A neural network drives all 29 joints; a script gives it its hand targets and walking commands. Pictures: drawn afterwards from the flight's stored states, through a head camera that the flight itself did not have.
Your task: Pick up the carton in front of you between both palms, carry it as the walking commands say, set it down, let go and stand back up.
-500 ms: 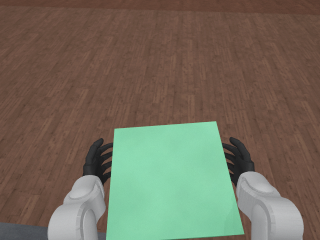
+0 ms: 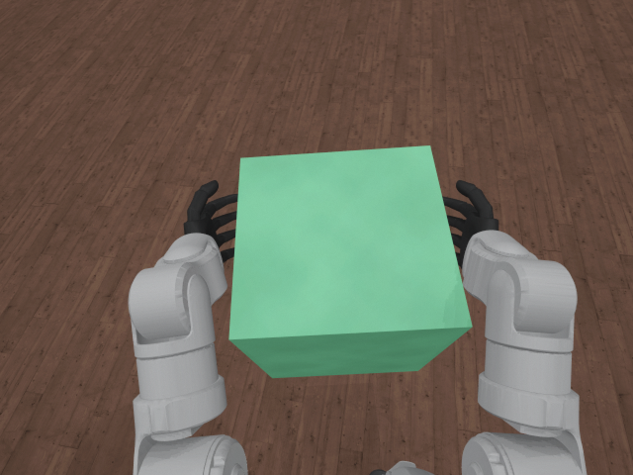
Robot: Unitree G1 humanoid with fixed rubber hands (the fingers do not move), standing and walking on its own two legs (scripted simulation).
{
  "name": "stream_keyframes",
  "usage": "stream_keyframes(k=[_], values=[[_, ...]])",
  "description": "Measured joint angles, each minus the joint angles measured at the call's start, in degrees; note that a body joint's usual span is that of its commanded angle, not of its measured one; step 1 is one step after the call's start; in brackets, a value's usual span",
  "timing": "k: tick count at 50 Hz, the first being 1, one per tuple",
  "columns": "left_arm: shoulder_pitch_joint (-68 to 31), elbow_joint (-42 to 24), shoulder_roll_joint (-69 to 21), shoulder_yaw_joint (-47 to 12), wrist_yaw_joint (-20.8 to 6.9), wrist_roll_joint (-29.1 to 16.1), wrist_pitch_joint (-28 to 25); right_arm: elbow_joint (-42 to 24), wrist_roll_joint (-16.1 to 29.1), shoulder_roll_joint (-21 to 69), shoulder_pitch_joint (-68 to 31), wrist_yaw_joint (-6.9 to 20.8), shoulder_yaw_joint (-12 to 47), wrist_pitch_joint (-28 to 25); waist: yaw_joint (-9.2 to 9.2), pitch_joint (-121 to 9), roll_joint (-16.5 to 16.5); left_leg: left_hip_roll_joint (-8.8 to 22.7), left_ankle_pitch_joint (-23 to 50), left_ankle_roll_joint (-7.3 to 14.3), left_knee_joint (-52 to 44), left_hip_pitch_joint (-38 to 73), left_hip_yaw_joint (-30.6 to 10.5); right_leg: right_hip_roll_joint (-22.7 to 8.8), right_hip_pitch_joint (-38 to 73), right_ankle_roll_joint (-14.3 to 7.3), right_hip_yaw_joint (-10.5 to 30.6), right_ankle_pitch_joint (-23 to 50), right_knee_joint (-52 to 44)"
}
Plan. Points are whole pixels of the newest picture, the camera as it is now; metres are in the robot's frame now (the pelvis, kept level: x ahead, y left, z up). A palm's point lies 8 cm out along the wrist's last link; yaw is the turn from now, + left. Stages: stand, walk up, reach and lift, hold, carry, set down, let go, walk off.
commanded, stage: carry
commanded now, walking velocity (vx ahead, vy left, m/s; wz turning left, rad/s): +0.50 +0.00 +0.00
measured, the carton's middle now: (340, 277) +0.35 +0.00 +0.06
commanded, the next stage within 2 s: none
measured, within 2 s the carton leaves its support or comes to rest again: neither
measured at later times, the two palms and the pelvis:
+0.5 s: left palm (250, 67) +0.70 +0.14 +0.17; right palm (439, 72) +0.66 -0.16 +0.17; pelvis +0.34 +0.03 +0.04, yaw -2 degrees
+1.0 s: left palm out of the picture +0.98 +0.16 +0.21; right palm out of the picture +1.00 -0.14 +0.20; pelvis +0.65 -0.02 +0.08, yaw +0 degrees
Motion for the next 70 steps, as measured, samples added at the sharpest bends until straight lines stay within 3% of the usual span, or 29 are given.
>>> stream_keyframes(k=[3, 6, 12, 17, 19, 20, 22, 24, 26, 30, 36, 39, 41, 42, 44, 46, 48, 51, 57, 60, 62, 64, 66, 70], values=[[-0.7, 0.6, -0.4, 0.7, 0.7, -0.8, -1.4, 0.7, -0.1, 0.7, -1.5, 0.0, -1.7, -1.2, 1.83, 3.5, -1.0, -2.5, 2.2, 1.5, 23.0, -13.6, -5.1, 0.5, 3.0, -0.1, 0.8, -0.4, -2.1], [0.1, -1.9, -0.8, 1.6, 0.8, -1.8, -3.0, -1.5, -1.6, 3.1, -1.5, 0.2, -2.9, -3.0, 2.4, 6.0, -1.7, -2.3, 5.2, 2.1, 26.2, -23.8, -5.6, 0.7, 7.4, 0.2, 1.5, -1.2, -6.6], [2.0, -7.8, -1.6, 1.1, 0.4, -3.3, -4.8, -8.7, -1.9, 4.8, 2.0, 0.4, -1.9, -5.6, 2.45, 6.2, -2.2, -0.9, 7.8, 1.4, 15.5, -35.4, -4.1, 0.4, 16.0, 1.3, 2.9, -5.2, -12.1], [2.8, -10.1, -1.1, -0.3, 0.3, -3.2, -3.6, -11.3, -1.4, 3.9, 3.3, 0.7, -0.4, -4.5, 1.28, 3.2, -2.5, -1.8, 13.9, 2.3, -5.4, -32.7, -0.2, -0.1, 24.5, 3.4, 4.1, -10.7, -14.6], [2.9, -9.9, -0.2, -0.2, -0.2, -2.8, -2.5, -9.7, -1.2, 3.4, 2.5, 0.9, 0.3, -3.6, -0.48, 2.1, -2.8, -3.5, 15.5, 3.1, -13.2, -27.4, 2.5, -1.3, 26.0, 4.0, 3.6, -14.1, -9.0], [2.8, -9.3, 0.7, -0.2, -0.5, -2.6, -2.0, -8.4, -1.2, 3.5, 1.9, 0.9, 0.8, -3.4, -1.82, 2.0, -3.7, -4.1, 14.3, 3.1, -12.1, -26.1, 3.2, -2.6, 24.5, 4.1, 3.8, -13.4, -2.0], [2.8, -7.3, 1.8, 0.0, -1.1, -2.3, -1.2, -6.1, -1.8, 3.6, 1.2, 0.2, 1.3, -2.6, -4.64, 1.8, -3.7, -5.0, 10.5, 3.5, -10.1, -24.3, 3.2, -1.1, 17.4, 4.3, 8.4, -10.8, 18.6], [2.8, -6.1, 1.2, 0.9, -1.6, -1.3, -0.1, -4.7, -1.4, 3.5, 1.4, -0.3, 1.5, -1.4, -6.47, 1.7, -2.9, -5.3, 9.1, 3.4, -12.1, -21.2, 2.6, 0.9, 9.6, 3.6, 10.3, -9.8, 34.1], [2.6, -5.7, -0.3, 2.1, -1.7, 0.1, 0.5, -4.3, -0.7, 3.2, 1.7, -0.7, 1.3, -0.8, -7.43, 1.9, -2.3, -5.4, 8.7, 3.4, -15.6, -17.6, 1.9, 1.2, 3.3, 3.0, 10.1, -7.6, 38.8], [1.8, -6.4, -1.9, 2.7, -1.7, 2.2, 0.0, -4.1, 0.6, 2.6, 0.8, -0.9, 0.4, -1.3, -7.69, 1.8, -1.9, -5.1, 7.5, 3.3, -21.4, -10.8, 0.9, -0.1, -5.9, 2.9, 9.0, -4.7, 33.9], [1.4, -6.7, -0.5, 1.8, -1.2, 2.3, 0.4, -2.6, 0.6, 2.4, -1.6, -0.7, 0.2, -1.2, -6.14, -1.3, -2.3, -4.6, 3.6, 1.8, -27.2, -1.4, -0.6, -2.4, -10.0, 3.8, 6.6, 1.1, 14.1], [1.0, -4.6, 0.3, 1.6, -1.3, 1.7, 1.5, -0.8, -0.6, 2.5, -2.0, -0.1, -0.1, -0.4, -4.43, -3.2, -1.9, -3.6, -0.1, 0.5, -27.3, 2.9, -1.2, -1.3, -6.3, 2.9, 3.4, 2.5, 3.1], [-0.1, -1.7, 0.1, 1.1, -1.4, 1.4, 1.7, 0.3, -1.3, 1.9, -1.8, 0.5, -0.9, 0.1, -2.34, -3.4, -1.1, -1.8, -3.7, 0.1, -19.6, 2.9, -0.6, 0.5, -1.8, 1.7, 1.3, 4.0, -1.6], [-0.5, -0.1, -0.2, 0.7, -1.1, 1.7, 1.4, 0.8, -1.4, 1.4, -1.4, 0.9, -1.3, 0.2, -1.1, -3.2, -0.5, -0.8, -1.9, 0.2, -11.0, 0.2, -1.1, 0.9, -1.2, 1.1, 0.7, 2.7, 0.2], [-0.5, 1.7, -0.7, 0.3, -0.3, 1.7, 1.3, 1.6, -1.6, 1.2, -0.5, 1.5, -2.1, 0.2, 1.55, -2.4, -1.0, -2.5, 0.4, 0.8, 9.6, -8.1, -4.8, 1.4, 0.6, 0.4, 1.0, -0.8, 1.3], [0.4, 1.6, -0.7, 0.4, 0.1, 0.7, 1.4, 1.4, -2.1, 2.5, 0.0, 1.7, -3.1, 0.2, 3.15, -1.2, -1.6, -3.8, 1.8, 1.7, 23.3, -16.1, -6.0, 1.7, 3.7, 0.6, 1.8, -1.9, -1.1], [1.2, 0.7, -0.5, 0.6, 0.4, -0.5, 0.8, 0.1, -3.0, 4.2, 0.5, 1.6, -3.9, -0.4, 3.88, -0.1, -1.9, -3.6, 3.9, 2.2, 26.7, -22.4, -5.7, 1.7, 6.9, 0.9, 2.4, -2.0, -4.3], [0.8, -0.7, 0.0, 0.7, 0.5, -2.1, -0.5, -2.8, -3.9, 5.2, 1.1, 1.2, -3.7, -1.7, 3.97, 0.6, -2.1, -2.5, 5.3, 2.1, 23.1, -29.6, -5.1, 1.4, 11.0, 1.0, 3.1, -3.0, -7.9], [-0.9, -1.8, 0.3, -0.2, 0.5, -2.7, -1.1, -5.7, -3.3, 3.5, 1.6, 0.7, -2.2, -2.2, 2.3, -1.6, -2.3, -0.6, 9.8, 1.2, 1.3, -32.7, -3.0, 0.4, 19.1, 3.0, 4.4, -7.4, -12.2], [-1.0, -1.1, 0.4, -0.2, 0.2, -1.5, 0.1, -4.0, -2.5, 2.6, 0.9, 1.0, -1.7, -1.2, 0.32, -3.4, -3.3, -2.0, 11.8, 1.9, -10.5, -27.7, 0.4, -1.3, 23.0, 4.7, 5.2, -11.9, -10.8], [-0.7, -0.5, 1.6, 0.4, -0.5, -0.9, 0.9, -1.0, -2.4, 2.8, -0.5, 0.9, -1.0, -1.0, -1.85, -3.9, -4.3, -3.5, 12.7, 2.0, -11.8, -24.5, 2.2, -3.5, 21.6, 5.0, 5.6, -14.0, -1.0], [0.1, 0.8, 2.4, 1.1, -1.2, -0.6, 1.2, 1.7, -3.0, 3.4, -1.1, 0.2, -0.2, -1.0, -4.73, -3.7, -3.8, -4.1, 9.4, 2.1, -10.0, -22.9, 2.1, -1.8, 14.8, 4.9, 9.2, -12.1, 17.5], [0.6, 1.6, 1.6, 2.3, -1.5, 0.3, 1.7, 2.6, -2.7, 3.7, -0.3, -0.4, 0.1, -0.3, -6.43, -3.2, -3.1, -4.3, 7.8, 2.1, -11.8, -20.2, 1.5, 0.1, 7.4, 4.2, 10.3, -10.9, 32.1], [0.9, 0.4, -1.2, 3.7, -1.8, 2.3, 1.2, 1.6, -1.1, 3.3, 1.2, -0.8, -0.1, -0.9, -7.37, -1.6, -2.8, -4.2, 7.2, 2.0, -17.6, -14.0, 0.6, 0.2, -3.4, 3.2, 9.1, -6.7, 35.9]])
